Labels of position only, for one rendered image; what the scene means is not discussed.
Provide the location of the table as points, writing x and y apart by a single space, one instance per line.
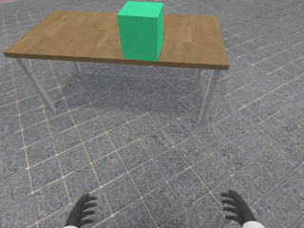
188 41

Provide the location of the robot left hand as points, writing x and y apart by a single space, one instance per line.
77 213

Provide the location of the robot right hand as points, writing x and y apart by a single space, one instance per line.
242 210

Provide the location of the carton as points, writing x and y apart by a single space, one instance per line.
141 30

